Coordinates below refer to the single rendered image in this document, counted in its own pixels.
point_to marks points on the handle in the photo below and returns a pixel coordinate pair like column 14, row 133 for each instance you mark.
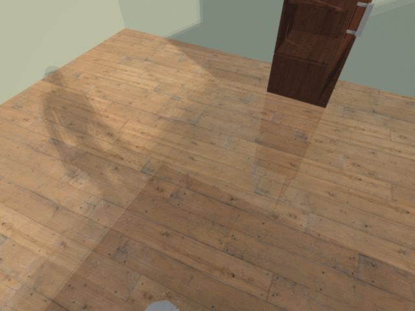
column 364, row 19

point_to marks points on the cupboard door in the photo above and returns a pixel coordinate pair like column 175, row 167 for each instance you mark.
column 351, row 22

